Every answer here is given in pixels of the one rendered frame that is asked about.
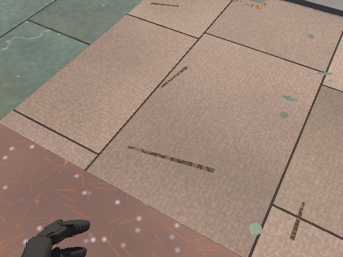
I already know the left robot hand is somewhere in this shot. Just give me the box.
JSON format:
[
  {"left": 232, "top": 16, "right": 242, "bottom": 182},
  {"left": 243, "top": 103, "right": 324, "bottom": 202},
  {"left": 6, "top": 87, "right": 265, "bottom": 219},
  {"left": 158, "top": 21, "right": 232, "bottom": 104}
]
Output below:
[{"left": 21, "top": 219, "right": 90, "bottom": 257}]

